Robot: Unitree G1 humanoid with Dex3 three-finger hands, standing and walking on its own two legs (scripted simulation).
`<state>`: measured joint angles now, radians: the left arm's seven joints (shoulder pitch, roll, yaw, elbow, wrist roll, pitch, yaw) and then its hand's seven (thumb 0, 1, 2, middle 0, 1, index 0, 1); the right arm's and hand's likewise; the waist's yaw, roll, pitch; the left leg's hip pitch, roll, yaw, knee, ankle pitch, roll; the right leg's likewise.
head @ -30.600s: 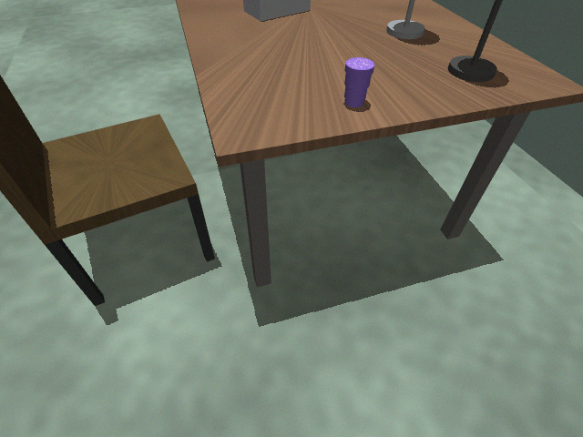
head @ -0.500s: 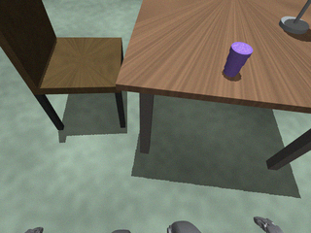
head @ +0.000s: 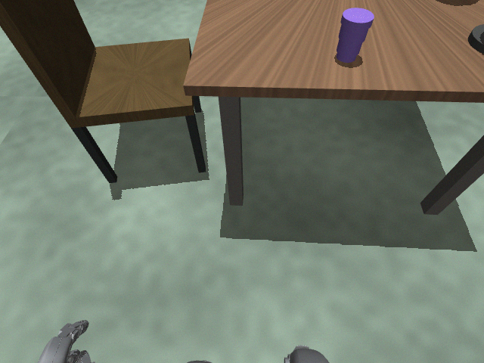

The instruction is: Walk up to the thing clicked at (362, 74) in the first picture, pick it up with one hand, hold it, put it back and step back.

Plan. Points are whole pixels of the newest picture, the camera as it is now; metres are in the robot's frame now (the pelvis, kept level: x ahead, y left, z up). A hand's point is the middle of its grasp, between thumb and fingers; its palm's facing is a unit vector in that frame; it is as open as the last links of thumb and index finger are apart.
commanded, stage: step back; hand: right
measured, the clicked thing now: (351, 37) +0.85 -0.26 +0.05
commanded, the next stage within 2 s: stand in 1.80 s
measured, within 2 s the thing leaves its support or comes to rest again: neither
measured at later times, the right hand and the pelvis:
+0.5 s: hand out of the picture -0.05 -0.28 -0.14, palm faces +0.05 +0.92 -0.38, open 7.4 cm; pelvis -0.16 -0.01 +0.01, yaw -5 degrees
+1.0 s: hand out of the picture -0.19 -0.27 -0.13, palm faces +0.04 +0.92 -0.39, open 7.4 cm; pelvis -0.28 +0.00 +0.01, yaw -4 degrees
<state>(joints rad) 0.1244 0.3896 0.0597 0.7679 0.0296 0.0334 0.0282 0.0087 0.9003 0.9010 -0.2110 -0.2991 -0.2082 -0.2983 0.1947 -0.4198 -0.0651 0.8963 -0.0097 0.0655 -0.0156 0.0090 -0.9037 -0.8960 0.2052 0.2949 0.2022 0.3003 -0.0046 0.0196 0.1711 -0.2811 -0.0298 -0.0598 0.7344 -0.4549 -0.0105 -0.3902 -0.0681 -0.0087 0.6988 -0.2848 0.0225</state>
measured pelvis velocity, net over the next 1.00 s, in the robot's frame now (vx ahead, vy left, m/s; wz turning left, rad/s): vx -0.28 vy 0.00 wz -0.08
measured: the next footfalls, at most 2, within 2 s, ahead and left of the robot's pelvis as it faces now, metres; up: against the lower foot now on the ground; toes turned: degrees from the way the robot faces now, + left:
left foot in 0.02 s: +0.02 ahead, +0.13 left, +0.00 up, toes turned -3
right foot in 0.36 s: -0.13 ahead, -0.12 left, +0.00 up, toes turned -4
